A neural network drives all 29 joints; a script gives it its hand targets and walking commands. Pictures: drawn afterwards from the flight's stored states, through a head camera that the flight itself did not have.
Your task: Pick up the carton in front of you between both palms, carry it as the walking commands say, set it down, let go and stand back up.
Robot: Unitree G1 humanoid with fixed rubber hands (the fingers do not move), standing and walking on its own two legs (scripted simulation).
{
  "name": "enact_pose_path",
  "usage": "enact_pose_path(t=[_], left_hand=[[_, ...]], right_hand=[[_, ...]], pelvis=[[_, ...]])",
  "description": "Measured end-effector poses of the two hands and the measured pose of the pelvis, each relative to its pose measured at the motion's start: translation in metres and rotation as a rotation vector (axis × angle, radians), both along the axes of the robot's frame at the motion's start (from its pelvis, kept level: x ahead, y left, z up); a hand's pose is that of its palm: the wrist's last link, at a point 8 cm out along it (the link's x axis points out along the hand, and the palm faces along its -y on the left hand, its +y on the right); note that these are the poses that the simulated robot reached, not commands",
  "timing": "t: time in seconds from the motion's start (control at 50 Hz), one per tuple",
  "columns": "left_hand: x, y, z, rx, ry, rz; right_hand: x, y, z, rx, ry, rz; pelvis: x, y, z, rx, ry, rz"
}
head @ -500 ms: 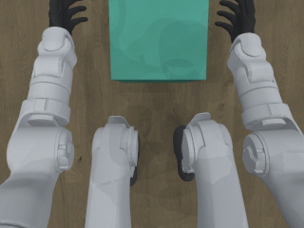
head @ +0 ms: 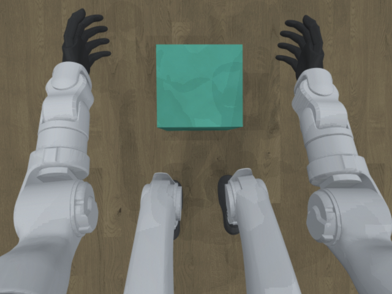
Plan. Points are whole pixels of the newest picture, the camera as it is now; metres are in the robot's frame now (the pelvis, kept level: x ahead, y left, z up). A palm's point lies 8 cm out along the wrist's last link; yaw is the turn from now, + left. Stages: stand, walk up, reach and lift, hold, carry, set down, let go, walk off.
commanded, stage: set down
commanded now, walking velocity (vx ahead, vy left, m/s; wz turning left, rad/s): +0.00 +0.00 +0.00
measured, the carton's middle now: (198, 95) +0.50 +0.00 -0.40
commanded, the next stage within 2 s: let go in 0.32 s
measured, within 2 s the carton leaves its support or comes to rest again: neither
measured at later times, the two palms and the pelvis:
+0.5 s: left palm (17, 41) +0.49 +0.22 +0.03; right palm (367, 47) +0.47 -0.19 +0.02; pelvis +0.04 +0.00 +0.14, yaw +1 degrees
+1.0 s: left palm out of the picture +0.33 +0.23 +0.15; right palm out of the picture +0.32 -0.23 +0.15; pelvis +0.11 +0.00 +0.24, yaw +1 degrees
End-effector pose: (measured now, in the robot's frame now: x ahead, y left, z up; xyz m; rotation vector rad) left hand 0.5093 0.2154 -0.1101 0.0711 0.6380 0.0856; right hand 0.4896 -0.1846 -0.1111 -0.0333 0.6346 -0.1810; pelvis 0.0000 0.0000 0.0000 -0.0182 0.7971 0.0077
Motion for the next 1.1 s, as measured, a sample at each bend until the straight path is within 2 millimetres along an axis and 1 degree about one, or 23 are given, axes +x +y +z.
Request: enact_pose_path(t=[0.14,0.26,0.38,0.46,0.52,0.58,0.64,0.7,0.84,0.96,1.04,1.1], left_hand=[[0.002,0.003,0.049,-0.008,0.000,-0.005],[0.002,0.002,0.086,-0.009,0.000,-0.008],[-0.002,0.002,0.114,0.002,0.014,-0.011],[-0.011,0.005,0.128,0.038,0.036,-0.018],[-0.028,0.008,0.139,0.070,0.065,-0.019],[-0.051,0.012,0.152,0.088,0.095,-0.015],[-0.074,0.015,0.167,0.090,0.115,-0.009],[-0.091,0.018,0.184,0.086,0.122,-0.005],[-0.124,0.017,0.220,0.080,0.121,-0.010],[-0.164,0.014,0.248,0.080,0.131,-0.018],[-0.191,0.015,0.266,0.083,0.136,-0.024],[-0.209,0.016,0.278,0.085,0.140,-0.023]], right_hand=[[0.001,-0.001,0.048,0.005,0.000,0.002],[0.000,-0.001,0.085,0.004,0.001,0.005],[-0.003,-0.002,0.114,-0.006,0.012,0.015],[-0.010,-0.002,0.129,-0.032,0.033,0.051],[-0.025,-0.005,0.139,-0.059,0.068,0.090],[-0.045,-0.011,0.152,-0.082,0.109,0.121],[-0.064,-0.018,0.169,-0.093,0.138,0.137],[-0.079,-0.025,0.187,-0.094,0.148,0.142],[-0.111,-0.035,0.225,-0.085,0.146,0.141],[-0.153,-0.040,0.254,-0.078,0.156,0.128],[-0.182,-0.044,0.273,-0.078,0.161,0.122],[-0.200,-0.048,0.284,-0.081,0.162,0.124]], pelvis=[[0.009,0.001,0.042,0.000,0.000,0.002],[0.017,0.002,0.076,0.000,-0.008,0.004],[0.026,0.003,0.107,0.002,-0.021,0.006],[0.034,0.004,0.126,0.004,-0.037,0.006],[0.042,0.004,0.142,0.006,-0.062,0.007],[0.052,0.003,0.158,0.009,-0.101,0.008],[0.063,0.003,0.174,0.011,-0.152,0.009],[0.073,0.002,0.187,0.013,-0.204,0.010],[0.094,0.000,0.210,0.017,-0.317,0.008],[0.107,-0.002,0.230,0.019,-0.438,0.003],[0.112,-0.002,0.241,0.020,-0.541,0.004],[0.115,-0.003,0.248,0.020,-0.618,0.004]])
